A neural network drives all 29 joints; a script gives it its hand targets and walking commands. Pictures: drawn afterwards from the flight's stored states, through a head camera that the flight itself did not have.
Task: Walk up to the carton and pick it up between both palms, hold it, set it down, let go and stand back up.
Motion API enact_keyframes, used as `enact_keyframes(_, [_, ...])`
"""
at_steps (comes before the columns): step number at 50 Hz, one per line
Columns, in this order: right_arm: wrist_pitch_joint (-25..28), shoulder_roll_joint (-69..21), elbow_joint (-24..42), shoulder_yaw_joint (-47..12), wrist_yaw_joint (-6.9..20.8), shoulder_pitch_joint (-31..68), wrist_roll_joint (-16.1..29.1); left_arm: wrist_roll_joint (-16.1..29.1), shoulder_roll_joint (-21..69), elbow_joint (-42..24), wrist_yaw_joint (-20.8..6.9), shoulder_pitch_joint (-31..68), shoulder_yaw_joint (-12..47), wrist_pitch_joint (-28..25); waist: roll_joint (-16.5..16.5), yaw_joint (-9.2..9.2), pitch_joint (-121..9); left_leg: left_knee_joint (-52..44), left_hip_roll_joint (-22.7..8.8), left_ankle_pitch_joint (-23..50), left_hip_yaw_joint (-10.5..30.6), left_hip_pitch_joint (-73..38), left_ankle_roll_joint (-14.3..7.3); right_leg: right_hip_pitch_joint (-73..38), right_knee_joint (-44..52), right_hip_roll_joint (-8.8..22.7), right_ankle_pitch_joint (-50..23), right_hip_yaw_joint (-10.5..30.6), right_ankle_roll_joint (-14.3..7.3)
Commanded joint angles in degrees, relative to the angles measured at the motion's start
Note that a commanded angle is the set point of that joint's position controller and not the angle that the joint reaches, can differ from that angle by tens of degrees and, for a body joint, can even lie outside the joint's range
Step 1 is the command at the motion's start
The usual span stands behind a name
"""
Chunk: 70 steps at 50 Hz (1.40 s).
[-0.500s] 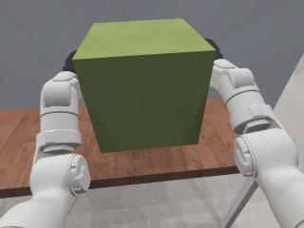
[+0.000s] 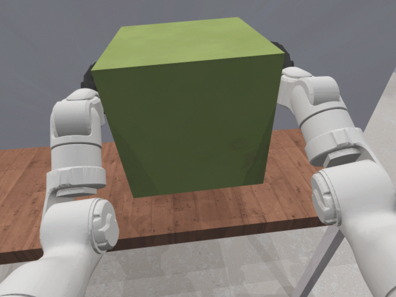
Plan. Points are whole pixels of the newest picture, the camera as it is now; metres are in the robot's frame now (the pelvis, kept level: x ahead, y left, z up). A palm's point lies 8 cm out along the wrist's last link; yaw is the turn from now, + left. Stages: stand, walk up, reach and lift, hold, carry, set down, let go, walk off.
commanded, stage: hold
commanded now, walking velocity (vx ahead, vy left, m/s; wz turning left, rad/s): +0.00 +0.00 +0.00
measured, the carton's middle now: (189, 101) +0.42 +0.01 +0.26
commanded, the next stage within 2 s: none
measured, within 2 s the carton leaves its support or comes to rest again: neither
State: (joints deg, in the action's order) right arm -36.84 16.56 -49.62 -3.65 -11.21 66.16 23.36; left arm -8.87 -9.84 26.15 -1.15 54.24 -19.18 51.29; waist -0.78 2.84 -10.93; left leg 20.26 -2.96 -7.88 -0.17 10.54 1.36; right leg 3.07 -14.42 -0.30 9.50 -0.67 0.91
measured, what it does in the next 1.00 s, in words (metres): stands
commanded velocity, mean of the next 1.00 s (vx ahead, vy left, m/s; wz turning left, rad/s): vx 0.00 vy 0.00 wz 0.00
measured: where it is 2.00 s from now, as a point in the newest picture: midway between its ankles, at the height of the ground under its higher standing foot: outside the picture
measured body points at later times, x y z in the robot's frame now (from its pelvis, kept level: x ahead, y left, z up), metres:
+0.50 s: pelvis -0.01 +0.00 +0.00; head -0.10 +0.01 +0.44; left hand +0.37 +0.19 +0.30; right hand +0.38 -0.17 +0.34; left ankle +0.03 +0.13 -0.75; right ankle -0.02 -0.13 -0.75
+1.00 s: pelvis -0.01 -0.01 +0.00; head -0.10 +0.01 +0.44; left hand +0.38 +0.19 +0.31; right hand +0.39 -0.16 +0.34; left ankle +0.03 +0.13 -0.75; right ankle -0.02 -0.13 -0.75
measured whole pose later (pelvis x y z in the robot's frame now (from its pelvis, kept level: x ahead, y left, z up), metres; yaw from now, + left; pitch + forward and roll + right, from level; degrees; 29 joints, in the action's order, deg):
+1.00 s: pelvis -0.01 -0.01 +0.00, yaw +1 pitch -1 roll -1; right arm -39.9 17.0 -52.5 -3.1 -11.8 70.1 23.5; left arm -8.8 -11.9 30.7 -2.4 58.6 -18.8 52.1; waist 0.3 2.7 -13.1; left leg 20.5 -2.9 -7.2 1.9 12.5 2.0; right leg 5.0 -15.3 -1.1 9.4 -0.4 0.3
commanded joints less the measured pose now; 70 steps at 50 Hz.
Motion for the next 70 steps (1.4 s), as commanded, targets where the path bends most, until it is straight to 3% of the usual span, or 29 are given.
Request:
enact_keyframes(1, [0.0,-34.3,16.4,-6.1,8.5,43.1,9.9,11.4,25.5,-11.6,-9.6,49.6,16.8,-5.4,-0.3,0.23,-18.6,-0.9,4.9,10.7,0.5,-10.3,1.0,-0.6,1.1,-4.0,-12.5,1.9,1.1])
enact_keyframes(16, [-1.7,-32.1,16.5,-5.5,8.4,43.3,11.2,11.7,26.8,-12.1,-10.3,49.5,18.3,-3.8,-4.1,1.34,-20.6,-0.5,4.5,12.0,1.3,-10.2,2.1,-0.8,0.5,-4.3,-12.6,2.0,0.2])
enact_keyframes(23, [-2.0,-33.0,15.2,-4.6,9.0,44.8,10.8,11.5,25.4,-11.5,-10.1,51.6,16.6,-3.7,-2.1,-0.26,-18.2,-1.1,4.6,9.1,1.1,-8.0,1.4,0.4,0.9,-4.1,-8.9,2.2,0.3])
enact_keyframes(27, [-1.9,-33.1,15.1,-4.5,9.1,45.3,10.8,11.7,26.0,-10.9,-9.9,52.0,17.1,-4.0,-1.8,-0.04,-19.2,-1.3,4.6,8.4,1.1,-8.1,1.4,0.5,0.7,-4.2,-8.6,2.1,0.2])
enact_keyframes(28, [-1.7,-33.6,14.9,-4.5,9.3,45.9,10.4,11.7,25.4,-9.8,-9.9,52.0,16.0,-4.0,-0.7,-0.93,-18.3,-1.6,4.7,7.2,1.0,-7.0,0.8,1.0,0.9,-4.1,-7.0,2.3,0.4])
enact_keyframes(29, [-1.8,-33.2,15.5,-4.5,9.2,45.7,10.2,12.0,25.9,-9.3,-10.0,51.2,16.5,-3.8,-0.9,-0.23,-18.5,-1.5,4.6,7.3,0.8,-7.3,0.8,1.2,0.8,-4.1,-7.7,2.2,0.2])
enact_keyframes(33, [-2.0,-32.9,12.3,-4.0,9.4,46.3,9.4,10.6,24.4,-5.9,-10.4,51.3,13.8,-3.8,-0.2,-0.94,-16.1,-2.1,4.6,5.2,0.8,-6.0,0.3,1.6,1.1,-3.8,-5.6,2.5,0.4])
enact_keyframes(37, [-1.7,-33.2,11.7,-2.4,9.4,47.3,9.0,11.6,25.0,-4.3,-10.6,52.8,14.2,-4.6,0.0,-0.43,-17.0,-2.4,4.7,3.4,1.1,-5.0,0.2,1.4,1.2,-3.7,-4.5,2.7,0.2])
enact_keyframes(42, [-1.3,-33.6,13.4,-3.5,9.2,47.5,10.3,11.9,25.4,-6.0,-10.2,53.2,14.3,-5.1,-0.4,-0.60,-21.4,-1.4,4.8,7.5,1.0,-6.7,0.6,-0.3,0.5,-3.9,-9.1,2.9,0.1])
enact_keyframes(50, [-2.3,-31.3,13.9,-3.7,8.4,45.4,11.4,11.8,26.3,-8.1,-10.5,52.1,16.1,-4.0,-2.7,1.44,-19.7,-0.8,4.7,9.8,1.6,-9.0,1.9,-0.1,0.8,-4.3,-10.3,2.4,0.1])
enact_keyframes(52, [-2.3,-31.3,13.4,-3.0,8.6,45.6,11.3,11.6,26.1,-8.3,-10.5,52.1,16.1,-3.7,-3.3,0.83,-17.7,-1.3,4.7,8.5,1.5,-7.7,1.7,0.7,1.0,-4.2,-8.8,2.4,0.1])
enact_keyframes(58, [-2.3,-31.1,16.5,-5.0,8.6,44.4,13.2,12.3,27.2,-12.6,-9.5,51.7,18.0,-3.8,-4.5,0.70,-22.1,0.4,4.7,14.0,1.9,-10.4,2.5,-0.7,0.1,-4.4,-13.3,2.4,0.0])
enact_keyframes(70, [-2.8,-31.9,18.4,-5.6,8.6,45.1,13.0,11.8,25.7,-12.5,-9.8,50.4,16.8,-3.2,-0.5,-0.39,-20.4,-0.3,4.7,12.2,1.5,-8.6,1.7,-1.0,0.5,-4.5,-12.6,2.6,0.4])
